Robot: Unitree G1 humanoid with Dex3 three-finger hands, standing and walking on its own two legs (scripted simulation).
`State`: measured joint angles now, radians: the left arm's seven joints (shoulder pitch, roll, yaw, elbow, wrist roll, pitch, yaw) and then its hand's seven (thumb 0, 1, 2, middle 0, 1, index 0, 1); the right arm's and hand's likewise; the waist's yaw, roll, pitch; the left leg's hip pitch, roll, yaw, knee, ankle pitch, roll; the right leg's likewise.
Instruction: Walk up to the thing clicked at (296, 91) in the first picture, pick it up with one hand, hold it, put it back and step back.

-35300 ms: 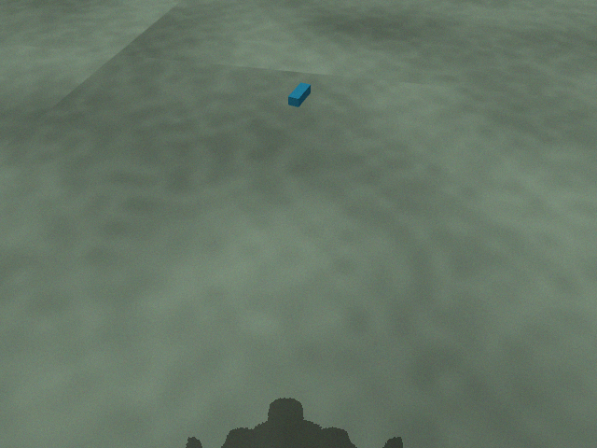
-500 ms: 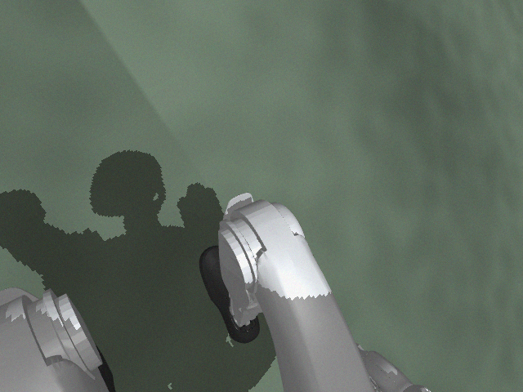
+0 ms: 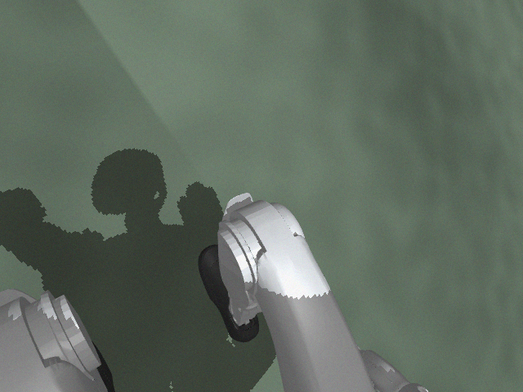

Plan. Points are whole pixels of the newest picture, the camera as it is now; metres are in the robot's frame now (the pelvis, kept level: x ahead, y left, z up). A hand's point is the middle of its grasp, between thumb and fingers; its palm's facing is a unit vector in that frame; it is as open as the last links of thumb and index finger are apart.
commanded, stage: open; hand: left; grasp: from above
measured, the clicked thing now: out of the picture +0.49 +0.32 -0.28
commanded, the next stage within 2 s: withdraw in 0.40 s
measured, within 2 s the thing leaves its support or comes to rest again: neither
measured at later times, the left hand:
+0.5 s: hand out of the picture +0.49 +0.32 -0.23, palm faces -0.44 -0.13 -0.89, open 13.9 cm
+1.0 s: hand out of the picture +0.50 +0.35 -0.09, palm faces -0.39 -0.09 -0.92, open 14.0 cm
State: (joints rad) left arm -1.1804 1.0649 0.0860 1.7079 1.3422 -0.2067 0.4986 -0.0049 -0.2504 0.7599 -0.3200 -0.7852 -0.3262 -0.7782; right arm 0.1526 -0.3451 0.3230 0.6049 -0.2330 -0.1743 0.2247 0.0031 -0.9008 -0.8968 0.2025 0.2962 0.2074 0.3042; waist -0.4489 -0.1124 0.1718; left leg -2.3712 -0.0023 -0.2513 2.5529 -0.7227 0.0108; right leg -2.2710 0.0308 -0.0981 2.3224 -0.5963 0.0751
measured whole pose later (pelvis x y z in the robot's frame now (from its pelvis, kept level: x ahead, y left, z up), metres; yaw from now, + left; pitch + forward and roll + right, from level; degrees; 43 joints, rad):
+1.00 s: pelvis +0.00 +0.00 +0.04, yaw +5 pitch +35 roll -12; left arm -1.11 0.84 0.02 1.32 1.20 -0.03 0.19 0.00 -0.51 1.01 -0.10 -1.00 -0.10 -1.00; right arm 0.21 -0.32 0.14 0.62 -0.12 -0.01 0.21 0.00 -0.91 -0.90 0.20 0.30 0.21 0.30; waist -0.32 0.03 -0.04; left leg -2.32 -0.01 -0.16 2.40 -0.71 0.01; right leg -2.24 -0.01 -0.04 2.24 -0.63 0.05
